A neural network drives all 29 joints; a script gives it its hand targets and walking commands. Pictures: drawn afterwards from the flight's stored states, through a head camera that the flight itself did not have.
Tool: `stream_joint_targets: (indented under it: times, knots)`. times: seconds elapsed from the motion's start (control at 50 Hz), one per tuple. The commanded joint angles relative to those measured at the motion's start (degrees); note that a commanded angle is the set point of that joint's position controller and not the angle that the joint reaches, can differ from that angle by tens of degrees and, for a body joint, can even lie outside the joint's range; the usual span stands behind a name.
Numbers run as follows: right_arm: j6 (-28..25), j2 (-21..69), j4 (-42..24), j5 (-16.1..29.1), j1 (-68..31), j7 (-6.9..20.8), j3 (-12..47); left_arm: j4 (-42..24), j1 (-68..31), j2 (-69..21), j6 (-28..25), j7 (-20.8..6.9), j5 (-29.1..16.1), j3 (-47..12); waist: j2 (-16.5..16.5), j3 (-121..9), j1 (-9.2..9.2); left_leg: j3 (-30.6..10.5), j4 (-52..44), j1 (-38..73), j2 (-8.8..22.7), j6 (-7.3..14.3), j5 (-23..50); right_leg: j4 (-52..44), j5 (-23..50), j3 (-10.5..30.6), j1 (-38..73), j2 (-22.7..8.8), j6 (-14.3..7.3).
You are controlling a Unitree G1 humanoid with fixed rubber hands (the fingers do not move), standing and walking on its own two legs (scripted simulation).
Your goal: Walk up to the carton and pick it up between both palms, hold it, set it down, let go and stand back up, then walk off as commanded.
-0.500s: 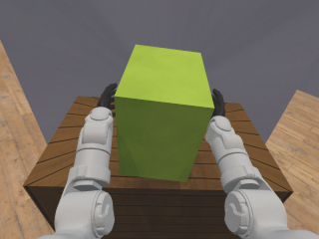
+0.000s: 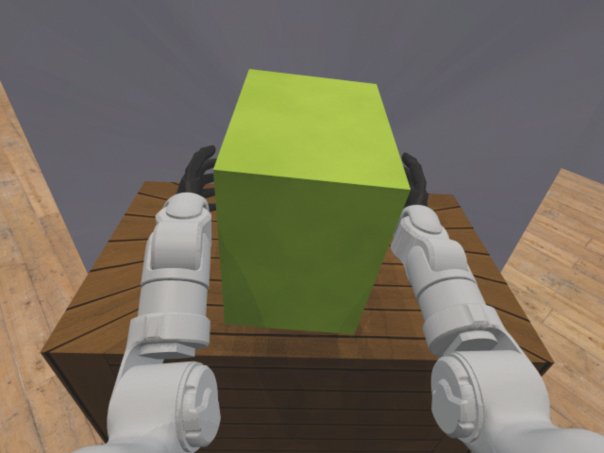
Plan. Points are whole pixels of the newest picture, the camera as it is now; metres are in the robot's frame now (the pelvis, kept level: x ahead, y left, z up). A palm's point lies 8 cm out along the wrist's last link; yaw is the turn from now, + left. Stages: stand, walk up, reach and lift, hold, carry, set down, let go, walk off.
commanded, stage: reach and lift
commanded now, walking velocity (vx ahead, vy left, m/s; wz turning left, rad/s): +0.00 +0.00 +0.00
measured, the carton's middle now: (301, 202) +0.45 -0.01 +0.15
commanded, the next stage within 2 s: hold in 1.02 s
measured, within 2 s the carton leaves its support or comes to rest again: neither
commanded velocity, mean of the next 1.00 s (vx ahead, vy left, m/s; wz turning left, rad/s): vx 0.00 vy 0.00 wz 0.00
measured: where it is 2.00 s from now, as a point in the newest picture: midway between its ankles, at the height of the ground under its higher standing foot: outside the picture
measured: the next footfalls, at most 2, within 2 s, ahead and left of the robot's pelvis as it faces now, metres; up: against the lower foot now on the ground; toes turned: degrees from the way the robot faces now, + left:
none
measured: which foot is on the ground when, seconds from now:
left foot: down 0.00-1.00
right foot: down 0.00-1.00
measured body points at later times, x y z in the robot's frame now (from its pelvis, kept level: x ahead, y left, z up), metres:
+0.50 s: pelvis +0.00 +0.00 +0.00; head -0.05 +0.04 +0.45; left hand +0.40 +0.14 +0.21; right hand +0.40 -0.15 +0.20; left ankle +0.04 +0.13 -0.75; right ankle +0.03 -0.13 -0.75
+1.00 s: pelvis +0.00 +0.00 +0.00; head -0.06 +0.04 +0.45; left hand +0.39 +0.15 +0.23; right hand +0.39 -0.15 +0.23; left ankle +0.04 +0.13 -0.75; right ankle +0.03 -0.13 -0.75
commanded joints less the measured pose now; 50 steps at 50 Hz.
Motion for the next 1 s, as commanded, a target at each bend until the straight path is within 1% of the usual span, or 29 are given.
stream_joint_targets:
  times: [0.0, 0.02, 0.06, 0.08, 0.1, 0.14, 0.22, 0.24, 0.28, 0.32, 0.34, 0.38, 0.4, 0.44, 0.46, 0.5, 0.54, 0.56, 0.66, 0.68, 0.72, 0.76, 0.8, 0.86, 0.88, 0.9, 0.92, 0.94, 0.98]
  knots:
    - [-1.6, 29.0, -21.2, 4.9, -52.9, 8.9, 27.2, -9.2, -37.5, -36.4, -3.5, -5.4, -5.2, -21.1, 4.5, -21.5, 1.91, 5.1, -3.9, 15.1, -2.1, 0.0, 9.6, -2.0, 4.1, -4.2, 9.3, 3.8, 1.6]
    - [-1.5, 28.9, -21.2, 4.8, -53.5, 8.8, 26.8, -9.1, -38.2, -36.6, -3.4, -5.3, -5.1, -21.3, 5.1, -21.4, 1.6, 5.1, -4.0, 14.7, -2.2, 0.0, 8.7, -2.1, 3.5, -4.2, 9.2, 3.7, 1.5]
    - [-1.3, 29.2, -21.0, 4.9, -53.5, 8.8, 26.8, -10.3, -39.2, -36.8, -3.5, -5.0, -5.8, -22.0, 5.3, -22.4, 1.43, 4.9, -3.8, 15.3, -2.0, -0.4, 9.6, -1.8, 3.9, -4.4, 8.9, 3.8, 1.5]
    - [-1.3, 29.2, -21.7, 5.1, -54.1, 8.7, 27.3, -9.8, -38.5, -36.9, -3.4, -5.0, -5.9, -22.1, 5.0, -22.6, 1.69, 5.0, -3.8, 15.3, -2.1, -0.2, 9.7, -2.0, 4.2, -4.3, 9.1, 3.9, 1.6]
    - [-1.1, 29.2, -21.2, 5.3, -53.8, 8.7, 27.1, -10.7, -39.4, -37.0, -3.4, -4.8, -6.1, -22.3, 5.6, -23.1, 1.38, 4.8, -3.6, 15.7, -1.9, -0.4, 10.5, -1.8, 4.5, -4.3, 9.0, 4.0, 1.5]
    - [-0.8, 29.2, -21.0, 5.4, -54.4, 8.7, 27.1, -9.7, -39.2, -36.4, -3.1, -4.8, -5.7, -21.7, 5.2, -22.2, 1.81, 5.0, -3.8, 15.0, -2.1, -0.1, 9.6, -1.9, 3.9, -4.4, 8.8, 4.0, 1.6]
    - [-0.2, 29.6, -20.1, 5.8, -53.4, 8.6, 27.4, -10.9, -40.0, -36.1, -2.9, -4.8, -5.7, -21.7, 5.1, -22.6, 1.73, 5.0, -3.9, 14.8, -2.2, -0.1, 9.7, -1.7, 4.4, -4.1, 9.7, 3.9, 1.6]
    - [-0.2, 29.4, -20.5, 6.1, -53.6, 8.6, 27.5, -11.4, -40.6, -36.6, -2.9, -4.6, -6.3, -22.6, 5.8, -22.6, 1.42, 4.8, -3.8, 15.1, -1.9, -0.5, 10.1, -1.6, 4.3, -4.3, 9.0, 4.0, 1.5]
    - [-0.2, 29.5, -21.9, 6.6, -54.9, 8.5, 28.1, -10.9, -40.2, -36.5, -2.7, -4.6, -6.4, -22.7, 5.5, -23.6, 1.73, 4.9, -3.4, 15.7, -2.1, -0.4, 10.7, -1.8, 4.6, -4.2, 9.2, 4.1, 1.7]
    - [0.0, 29.6, -22.1, 6.8, -54.7, 8.3, 28.1, -12.3, -40.8, -37.1, -2.8, -4.4, -7.1, -23.7, 5.9, -24.6, 1.35, 4.7, -3.2, 15.8, -2.0, -0.8, 11.6, -1.5, 5.3, -4.2, 9.3, 4.3, 1.6]
    - [0.1, 30.0, -22.6, 7.2, -54.7, 8.2, 28.6, -12.6, -40.8, -36.7, -2.7, -4.3, -6.9, -23.6, 6.0, -24.6, 1.72, 4.8, -2.9, 15.8, -2.2, -0.7, 11.7, -1.4, 5.6, -4.0, 9.5, 4.1, 1.7]
    - [0.5, 29.5, -21.9, 7.0, -54.9, 8.1, 28.1, -10.9, -40.1, -36.4, -2.2, -4.4, -6.6, -23.0, 5.7, -22.9, 1.6, 4.7, -3.5, 14.9, -2.1, -0.4, 10.2, -1.7, 4.5, -4.0, 9.2, 4.1, 1.6]
    - [0.6, 29.9, -22.2, 7.3, -55.3, 8.1, 28.4, -11.5, -40.6, -36.2, -2.2, -4.4, -6.7, -22.9, 5.3, -23.6, 1.85, 4.8, -3.4, 14.8, -2.2, -0.3, 10.0, -1.7, 4.7, -3.9, 9.6, 4.0, 1.7]
    - [0.9, 29.8, -21.7, 7.4, -55.3, 8.2, 28.1, -12.3, -41.7, -36.3, -2.1, -4.3, -6.8, -23.2, 6.0, -23.9, 1.66, 4.7, -3.7, 14.9, -2.0, -0.5, 8.7, -1.6, 3.7, -3.9, 9.2, 4.0, 1.6]
    - [1.2, 29.8, -21.3, 7.4, -54.6, 8.2, 28.1, -12.7, -41.9, -36.4, -2.0, -4.3, -7.1, -23.3, 5.7, -23.4, 1.25, 4.6, -3.9, 14.8, -1.9, -0.5, 8.9, -1.6, 3.7, -3.8, 8.9, 4.1, 1.5]
    - [1.6, 30.1, -21.6, 7.8, -54.4, 8.1, 28.5, -13.9, -41.9, -36.1, -1.9, -4.1, -7.3, -23.4, 5.7, -24.7, 1.44, 4.8, -3.6, 14.9, -2.2, -0.4, 9.6, -1.5, 4.7, -3.6, 9.8, 4.0, 1.6]
    - [1.8, 29.8, -22.7, 8.5, -54.3, 7.8, 29.2, -13.8, -40.3, -36.6, -1.2, -4.2, -7.4, -24.1, 6.0, -25.0, 1.21, 4.5, -3.1, 15.3, -2.1, -0.7, 11.2, -1.3, 6.3, -3.6, 10.4, 4.3, 1.5]
    - [2.1, 29.7, -23.3, 8.6, -54.9, 7.7, 29.4, -13.3, -39.7, -36.4, -1.0, -4.3, -7.3, -23.8, 5.7, -24.5, 1.45, 4.7, -3.2, 14.8, -2.2, -0.6, 10.8, -1.5, 5.8, -3.6, 10.4, 4.3, 1.6]
    - [3.2, 30.4, -27.3, 10.9, -54.0, 6.8, 32.0, -17.3, -38.9, -36.2, 0.0, -4.5, -8.2, -25.3, 5.7, -27.1, 1.41, 4.7, -2.1, 16.0, -2.6, -0.7, 13.6, -1.3, 8.6, -3.2, 11.9, 4.4, 1.9]
    - [3.8, 29.7, -26.6, 10.9, -53.1, 6.7, 31.7, -16.9, -38.1, -36.2, 0.5, -4.6, -7.7, -25.4, 6.3, -25.9, 0.97, 4.6, -2.4, 15.5, -2.5, -0.9, 12.8, -1.3, 8.1, -3.2, 11.6, 4.4, 1.8]
    - [4.6, 29.2, -25.6, 10.9, -52.4, 6.5, 31.3, -16.3, -37.6, -35.3, 1.2, -5.0, -6.9, -24.3, 5.7, -24.4, 1.02, 4.7, -2.8, 14.6, -2.6, -0.5, 11.1, -1.5, 6.7, -3.1, 11.9, 4.3, 1.8]
    - [5.3, 29.1, -25.1, 11.1, -51.3, 6.4, 31.2, -17.7, -38.2, -35.2, 1.8, -5.3, -6.7, -24.2, 6.2, -23.8, 0.84, 4.9, -3.4, 14.2, -2.5, -0.8, 10.4, -1.3, 6.3, -3.0, 12.5, 4.4, 1.6]
    - [5.6, 29.3, -27.3, 11.8, -52.3, 6.3, 32.1, -18.9, -38.0, -35.5, 2.4, -5.3, -7.3, -25.2, 6.4, -24.9, 0.91, 4.9, -3.0, 14.5, -2.5, -0.9, 11.7, -1.1, 7.4, -2.9, 13.2, 4.6, 1.6]
    - [6.4, 29.5, -28.8, 12.5, -53.2, 5.8, 32.5, -19.2, -37.5, -35.2, 3.2, -5.7, -7.5, -25.3, 6.3, -24.8, 0.9, 5.0, -2.9, 13.8, -2.8, -0.7, 11.2, -1.3, 7.5, -2.7, 13.4, 4.6, 1.7]
    - [6.9, 29.8, -28.7, 12.6, -53.5, 5.8, 32.7, -19.6, -38.2, -34.7, 3.3, -5.7, -7.5, -24.8, 6.1, -24.8, 1.22, 5.0, -3.2, 13.2, -2.8, -0.4, 10.2, -1.3, 6.7, -2.5, 13.4, 4.6, 1.6]
    - [7.2, 29.6, -28.8, 12.8, -52.9, 5.8, 32.6, -21.0, -38.7, -35.4, 3.5, -5.7, -8.0, -25.8, 6.8, -25.2, 0.51, 4.9, -3.2, 13.5, -2.6, -0.9, 10.6, -1.1, 7.2, -2.5, 13.4, 4.6, 1.4]
    - [7.5, 29.7, -29.1, 13.1, -53.7, 5.8, 32.7, -20.4, -38.9, -34.9, 3.6, -5.7, -8.1, -25.4, 6.1, -25.0, 1.12, 4.9, -3.4, 12.8, -2.6, -0.6, 9.8, -1.2, 6.2, -2.5, 13.4, 4.7, 1.5]
    - [7.8, 29.2, -28.0, 12.8, -52.8, 5.8, 32.1, -20.4, -39.0, -35.0, 3.9, -5.7, -7.9, -25.5, 6.8, -24.3, 0.68, 4.9, -3.7, 12.8, -2.4, -0.9, 9.2, -1.1, 5.8, -2.5, 13.3, 4.7, 1.3]
    - [8.3, 28.9, -28.0, 12.8, -52.4, 5.8, 32.0, -20.0, -38.4, -34.8, 4.4, -6.0, -7.6, -25.2, 6.9, -23.5, 0.52, 5.1, -4.0, 12.3, -2.6, -1.0, 9.0, -1.0, 5.8, -2.5, 13.7, 4.7, 1.3]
